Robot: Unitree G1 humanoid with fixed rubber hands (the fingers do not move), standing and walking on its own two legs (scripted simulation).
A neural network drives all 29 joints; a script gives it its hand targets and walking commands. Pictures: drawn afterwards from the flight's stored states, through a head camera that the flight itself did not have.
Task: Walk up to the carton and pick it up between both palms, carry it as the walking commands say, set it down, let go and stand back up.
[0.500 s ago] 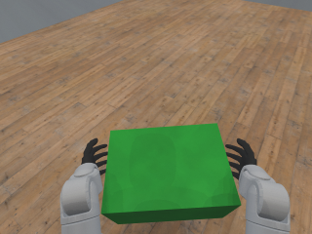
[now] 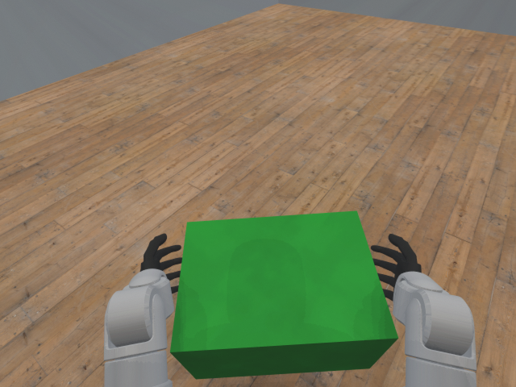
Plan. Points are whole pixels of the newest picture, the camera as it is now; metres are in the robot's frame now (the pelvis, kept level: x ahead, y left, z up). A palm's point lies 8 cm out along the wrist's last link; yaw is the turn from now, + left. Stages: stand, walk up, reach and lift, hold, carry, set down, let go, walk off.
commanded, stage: carry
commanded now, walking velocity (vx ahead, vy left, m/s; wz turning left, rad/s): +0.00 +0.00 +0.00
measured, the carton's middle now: (277, 294) +0.29 +0.00 +0.00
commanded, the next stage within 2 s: none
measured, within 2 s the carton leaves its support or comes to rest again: neither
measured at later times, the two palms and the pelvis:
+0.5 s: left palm (130, 276) +0.28 +0.22 +0.08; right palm (377, 279) +0.27 -0.14 +0.08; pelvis +0.01 +0.03 +0.00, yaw +0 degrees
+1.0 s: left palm (133, 257) +0.31 +0.23 +0.08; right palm (367, 260) +0.30 -0.13 +0.08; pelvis +0.04 +0.04 +0.00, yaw +0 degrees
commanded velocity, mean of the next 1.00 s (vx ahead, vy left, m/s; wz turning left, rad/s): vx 0.00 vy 0.00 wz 0.00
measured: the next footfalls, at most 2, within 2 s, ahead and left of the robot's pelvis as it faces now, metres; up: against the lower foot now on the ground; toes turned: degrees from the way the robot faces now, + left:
none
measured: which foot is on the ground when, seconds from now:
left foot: down 0.00-1.00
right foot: down 0.00-1.00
